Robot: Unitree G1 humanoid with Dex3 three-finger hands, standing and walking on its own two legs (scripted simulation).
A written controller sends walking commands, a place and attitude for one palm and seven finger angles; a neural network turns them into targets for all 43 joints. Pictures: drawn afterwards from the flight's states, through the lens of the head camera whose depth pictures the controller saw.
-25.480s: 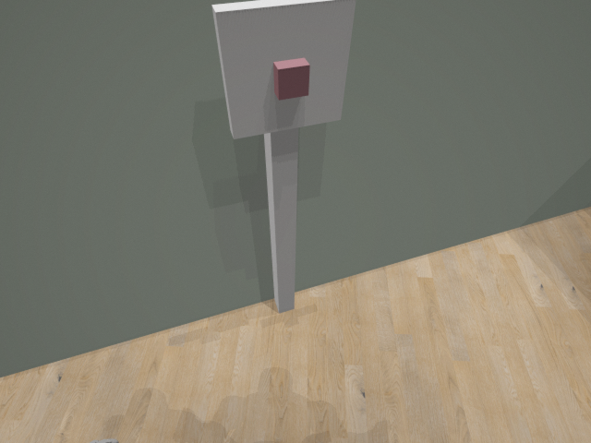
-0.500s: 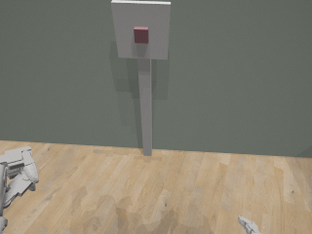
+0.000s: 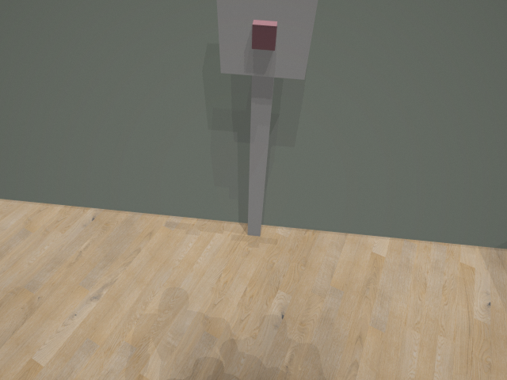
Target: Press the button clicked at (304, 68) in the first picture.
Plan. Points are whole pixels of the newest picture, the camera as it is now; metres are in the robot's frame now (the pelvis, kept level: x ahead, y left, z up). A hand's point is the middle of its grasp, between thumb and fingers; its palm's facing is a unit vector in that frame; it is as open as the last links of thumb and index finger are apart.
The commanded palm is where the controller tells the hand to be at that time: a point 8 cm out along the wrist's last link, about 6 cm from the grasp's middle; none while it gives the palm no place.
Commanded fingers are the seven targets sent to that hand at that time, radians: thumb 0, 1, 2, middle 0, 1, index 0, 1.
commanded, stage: let the arm hang, fingers relaxed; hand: left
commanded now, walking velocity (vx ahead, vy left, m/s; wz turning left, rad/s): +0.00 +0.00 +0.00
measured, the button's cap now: (264, 34) +0.79 +0.04 +0.17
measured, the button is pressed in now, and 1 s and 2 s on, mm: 0 0 0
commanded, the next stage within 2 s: stand and wait in 0.58 s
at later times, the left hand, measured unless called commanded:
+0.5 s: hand out of the picture -0.02 +0.15 -0.17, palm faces +0.01 -0.98 -0.18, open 7.4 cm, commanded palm none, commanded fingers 0.00 0.90 0.90 -0.20 -0.30 -0.20 -0.30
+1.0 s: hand out of the picture -0.03 +0.13 -0.17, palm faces +0.02 -0.98 -0.19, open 7.4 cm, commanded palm none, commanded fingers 0.00 0.90 0.90 -0.20 -0.30 -0.20 -0.30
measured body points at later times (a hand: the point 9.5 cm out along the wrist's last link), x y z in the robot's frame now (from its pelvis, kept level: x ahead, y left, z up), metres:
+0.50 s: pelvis -0.01 -0.01 +0.00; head -0.01 -0.02 +0.45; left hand -0.01 +0.20 -0.16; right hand -0.05 -0.22 -0.17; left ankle +0.03 +0.08 -0.74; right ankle -0.02 -0.14 -0.74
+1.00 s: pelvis -0.01 -0.03 +0.00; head +0.00 -0.04 +0.45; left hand -0.03 +0.19 -0.16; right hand -0.04 -0.25 -0.17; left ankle +0.03 +0.08 -0.74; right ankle -0.02 -0.14 -0.74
